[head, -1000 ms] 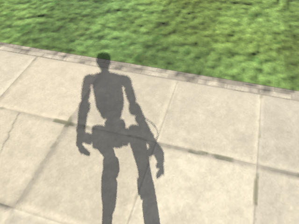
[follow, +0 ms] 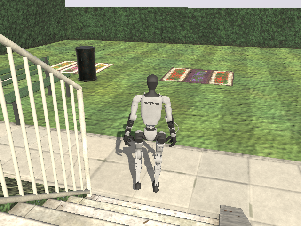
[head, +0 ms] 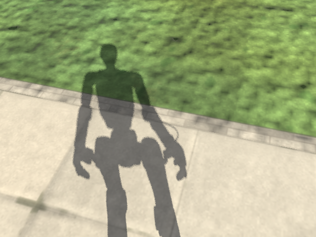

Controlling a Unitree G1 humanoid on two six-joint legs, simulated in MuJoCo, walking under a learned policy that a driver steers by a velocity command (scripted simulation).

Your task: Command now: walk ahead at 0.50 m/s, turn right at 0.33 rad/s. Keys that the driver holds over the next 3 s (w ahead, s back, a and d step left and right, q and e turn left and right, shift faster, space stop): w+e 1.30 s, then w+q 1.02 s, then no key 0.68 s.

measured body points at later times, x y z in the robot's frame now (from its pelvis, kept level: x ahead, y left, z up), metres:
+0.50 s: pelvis +0.26 +0.04 +0.00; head +0.28 +0.05 +0.45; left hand +0.36 +0.29 -0.14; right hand +0.32 -0.24 -0.11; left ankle +0.30 +0.12 -0.74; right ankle +0.15 -0.06 -0.65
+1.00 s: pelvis +0.46 -0.10 -0.01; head +0.49 -0.13 +0.44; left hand +0.72 +0.05 -0.12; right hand +0.36 -0.34 -0.15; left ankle +0.44 +0.08 -0.64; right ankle +0.48 -0.16 -0.74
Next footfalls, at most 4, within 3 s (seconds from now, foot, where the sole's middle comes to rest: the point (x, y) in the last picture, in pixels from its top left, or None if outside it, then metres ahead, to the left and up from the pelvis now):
0.34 left None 0.34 0.12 -0.78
0.88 right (217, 228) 0.52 -0.18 -0.78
1.46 left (231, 157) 0.86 -0.29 -0.78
1.98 right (289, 140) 0.95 -0.59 -0.78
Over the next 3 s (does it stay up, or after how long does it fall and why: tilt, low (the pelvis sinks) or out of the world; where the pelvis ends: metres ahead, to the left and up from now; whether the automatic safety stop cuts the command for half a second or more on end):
stays up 1.17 -0.54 0.00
